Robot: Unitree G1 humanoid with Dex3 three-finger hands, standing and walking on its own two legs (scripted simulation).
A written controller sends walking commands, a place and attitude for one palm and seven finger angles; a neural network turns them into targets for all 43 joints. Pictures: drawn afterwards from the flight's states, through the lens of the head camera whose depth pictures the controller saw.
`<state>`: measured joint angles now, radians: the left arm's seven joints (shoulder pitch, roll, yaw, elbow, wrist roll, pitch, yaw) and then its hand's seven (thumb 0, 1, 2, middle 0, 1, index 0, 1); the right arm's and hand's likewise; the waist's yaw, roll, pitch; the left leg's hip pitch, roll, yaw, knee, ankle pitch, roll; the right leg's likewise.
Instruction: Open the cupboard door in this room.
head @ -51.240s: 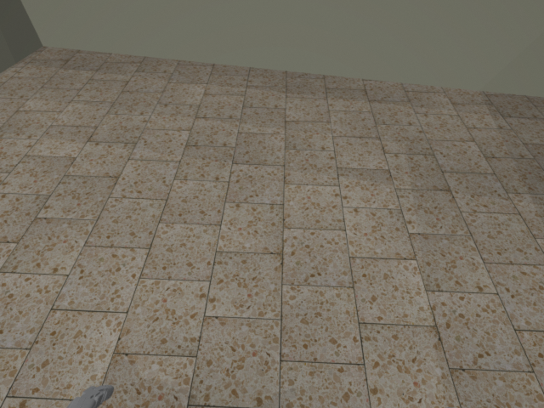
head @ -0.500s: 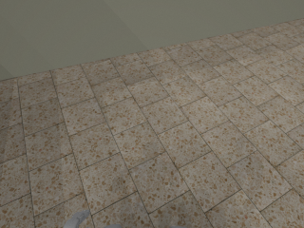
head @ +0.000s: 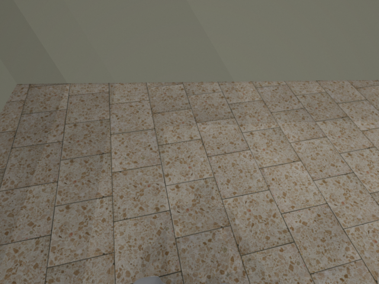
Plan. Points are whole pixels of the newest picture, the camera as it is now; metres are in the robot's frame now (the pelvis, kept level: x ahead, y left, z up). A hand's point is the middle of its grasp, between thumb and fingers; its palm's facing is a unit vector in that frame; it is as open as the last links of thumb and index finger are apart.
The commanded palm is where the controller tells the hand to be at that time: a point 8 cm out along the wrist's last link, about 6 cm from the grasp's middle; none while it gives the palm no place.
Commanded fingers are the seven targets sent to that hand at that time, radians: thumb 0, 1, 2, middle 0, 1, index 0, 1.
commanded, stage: turn to face it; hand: left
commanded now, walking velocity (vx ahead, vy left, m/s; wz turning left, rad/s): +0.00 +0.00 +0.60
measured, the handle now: out of the picture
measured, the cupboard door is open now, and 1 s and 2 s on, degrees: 47 47 47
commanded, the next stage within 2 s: none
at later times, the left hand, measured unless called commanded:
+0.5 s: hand out of the picture +0.09 +0.13 -0.12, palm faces +0.27 -0.92 -0.29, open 7.3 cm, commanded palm none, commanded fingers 0.00 0.90 0.90 -0.20 -0.30 -0.20 -0.30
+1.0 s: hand out of the picture -0.05 +0.14 -0.16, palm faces +0.61 -0.75 -0.26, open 7.4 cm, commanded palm none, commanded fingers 0.00 0.90 0.90 -0.20 -0.30 -0.20 -0.30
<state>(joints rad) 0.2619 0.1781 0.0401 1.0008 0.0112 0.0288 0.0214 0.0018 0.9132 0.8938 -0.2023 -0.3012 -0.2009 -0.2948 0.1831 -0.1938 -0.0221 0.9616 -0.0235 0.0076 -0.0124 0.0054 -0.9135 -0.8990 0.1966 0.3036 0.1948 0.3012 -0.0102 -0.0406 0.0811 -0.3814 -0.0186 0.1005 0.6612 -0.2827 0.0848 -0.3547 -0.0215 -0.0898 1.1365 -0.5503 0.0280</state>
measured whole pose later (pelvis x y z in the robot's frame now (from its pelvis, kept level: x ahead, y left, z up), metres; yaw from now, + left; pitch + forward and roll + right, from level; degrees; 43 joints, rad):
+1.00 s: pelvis +0.04 -0.08 +0.01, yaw +37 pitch +0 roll +0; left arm 0.21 0.28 0.06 0.90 0.02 0.07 0.01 0.00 0.91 0.89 -0.20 -0.30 -0.20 -0.29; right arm 0.11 -0.22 -0.03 0.88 -0.02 0.04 0.01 0.01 -0.91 -0.90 0.20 0.30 0.20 0.30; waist 0.03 -0.04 0.10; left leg -0.30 -0.01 0.01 0.55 -0.26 0.03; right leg -0.50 -0.10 -0.01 1.11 -0.43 0.09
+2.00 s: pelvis +0.09 -0.11 +0.01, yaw +72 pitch +1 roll +0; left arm 0.15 0.24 0.05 0.85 0.02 0.04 0.01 0.00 0.91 0.89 -0.20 -0.30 -0.20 -0.29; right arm 0.17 -0.23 -0.05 0.90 -0.02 0.05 0.01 0.01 -0.91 -0.90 0.20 0.30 0.20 0.30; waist -0.01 0.01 0.09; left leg -0.34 -0.03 -0.10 0.55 -0.23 -0.02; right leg -0.34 -0.04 -0.02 0.66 -0.35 0.07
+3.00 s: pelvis +0.13 -0.09 +0.02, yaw +109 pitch +1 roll +2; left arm 0.18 0.17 0.02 0.85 0.02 0.01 0.02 0.00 0.91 0.89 -0.20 -0.30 -0.20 -0.30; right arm 0.17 -0.27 -0.09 0.94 -0.02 0.08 0.02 0.01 -0.91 -0.90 0.20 0.30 0.19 0.30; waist -0.04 0.02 0.10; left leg -0.52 0.00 0.00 1.15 -0.41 -0.07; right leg -0.21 -0.09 -0.13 0.50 -0.30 -0.01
